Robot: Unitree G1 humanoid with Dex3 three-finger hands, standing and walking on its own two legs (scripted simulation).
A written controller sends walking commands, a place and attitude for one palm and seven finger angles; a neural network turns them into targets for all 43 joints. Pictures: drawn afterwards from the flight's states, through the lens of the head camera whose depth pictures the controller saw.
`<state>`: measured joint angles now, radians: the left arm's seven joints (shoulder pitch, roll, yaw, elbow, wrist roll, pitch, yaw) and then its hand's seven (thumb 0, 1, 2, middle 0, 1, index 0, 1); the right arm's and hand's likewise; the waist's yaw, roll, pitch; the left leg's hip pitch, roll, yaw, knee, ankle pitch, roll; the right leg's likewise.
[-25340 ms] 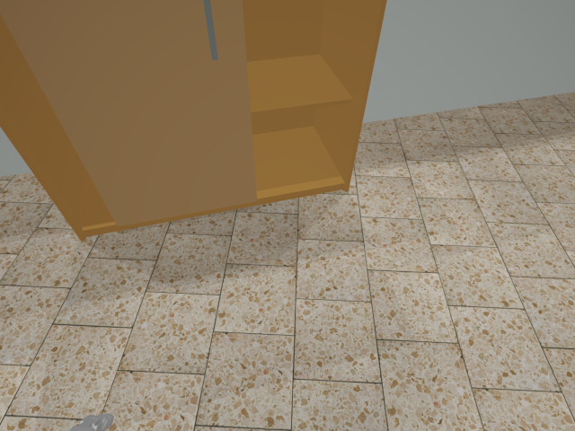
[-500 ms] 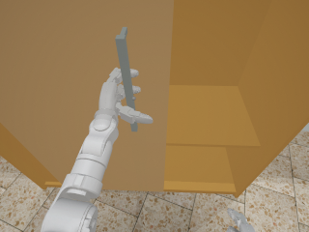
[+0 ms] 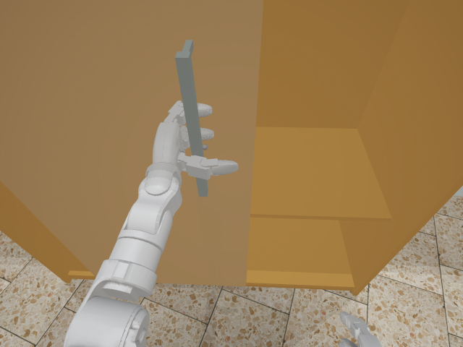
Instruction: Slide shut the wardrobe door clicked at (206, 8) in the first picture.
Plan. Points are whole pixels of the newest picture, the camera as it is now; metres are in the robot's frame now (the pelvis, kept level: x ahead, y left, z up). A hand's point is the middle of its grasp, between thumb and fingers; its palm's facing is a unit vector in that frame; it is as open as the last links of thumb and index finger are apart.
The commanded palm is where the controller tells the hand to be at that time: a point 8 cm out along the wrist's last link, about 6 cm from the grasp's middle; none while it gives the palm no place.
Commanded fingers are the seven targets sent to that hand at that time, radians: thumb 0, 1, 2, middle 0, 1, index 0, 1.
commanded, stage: grip the handle and tug to test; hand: left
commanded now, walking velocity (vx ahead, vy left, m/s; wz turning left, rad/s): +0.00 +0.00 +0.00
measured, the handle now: (197, 132) +0.45 +0.08 +0.15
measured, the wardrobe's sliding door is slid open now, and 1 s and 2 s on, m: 0.45 0.45 0.45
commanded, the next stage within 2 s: tug the door sideways, standing still in 1.16 s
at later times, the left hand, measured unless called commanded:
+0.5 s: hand (208, 147) +0.41 +0.06 +0.15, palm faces -0.03 -1.00 -0.01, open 5.2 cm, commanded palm +0.38 +0.12 +0.15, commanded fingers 0.00 0.90 0.90 -0.45 -1.40 -0.45 -1.40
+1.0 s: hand (207, 151) +0.39 +0.06 +0.15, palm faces -0.02 -1.00 +0.00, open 5.4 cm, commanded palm +0.34 +0.11 +0.15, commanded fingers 0.00 0.90 0.90 -0.45 -1.40 -0.45 -1.40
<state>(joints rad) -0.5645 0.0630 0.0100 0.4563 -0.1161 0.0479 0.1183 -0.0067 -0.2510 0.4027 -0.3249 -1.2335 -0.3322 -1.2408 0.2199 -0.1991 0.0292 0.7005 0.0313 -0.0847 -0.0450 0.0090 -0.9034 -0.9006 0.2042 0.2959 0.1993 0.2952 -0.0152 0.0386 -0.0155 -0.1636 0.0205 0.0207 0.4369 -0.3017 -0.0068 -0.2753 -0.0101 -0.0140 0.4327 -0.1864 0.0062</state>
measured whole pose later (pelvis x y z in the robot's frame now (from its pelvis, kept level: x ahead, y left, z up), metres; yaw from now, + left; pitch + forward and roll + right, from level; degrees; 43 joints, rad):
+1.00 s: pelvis +0.01 -0.01 +0.00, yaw -1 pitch +2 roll +0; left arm -0.39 0.06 0.01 0.23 -0.11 0.09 0.11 0.04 0.79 0.79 -0.41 -1.40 -0.37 -1.40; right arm 0.23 -0.20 0.01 0.65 0.03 -0.06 -0.01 0.01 -0.90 -0.90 0.20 0.30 0.20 0.30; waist -0.02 0.06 -0.03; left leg -0.12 0.04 0.04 0.41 -0.31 -0.02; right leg -0.25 0.01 0.00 0.42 -0.20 0.00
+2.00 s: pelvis +0.00 +0.01 -0.01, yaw +4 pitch +1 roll +0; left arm -0.59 -0.01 -0.16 0.44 -0.10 0.06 0.26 0.02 0.80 0.82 -0.36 -1.38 -0.25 -1.40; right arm 0.22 -0.17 0.02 0.72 0.02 -0.04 0.02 0.01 -0.90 -0.90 0.20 0.30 0.20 0.30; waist 0.03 0.06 0.00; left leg -0.20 -0.01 -0.03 0.52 -0.33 0.00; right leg -0.28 -0.05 -0.07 0.50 -0.23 0.01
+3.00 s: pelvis +0.05 -0.15 -0.03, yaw +7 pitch -6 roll -3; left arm -0.44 0.14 0.04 0.05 -0.07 -0.09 0.17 -0.01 0.79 0.87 -0.43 -1.40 -0.19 -1.36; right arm 0.02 -0.16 -0.01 0.63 0.05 -0.01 0.00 0.01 -0.90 -0.90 0.21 0.30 0.20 0.30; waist 0.11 0.09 0.29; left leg -0.23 0.22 -0.11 0.86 -0.43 -0.06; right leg -0.28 -0.02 -0.11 0.70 -0.31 0.01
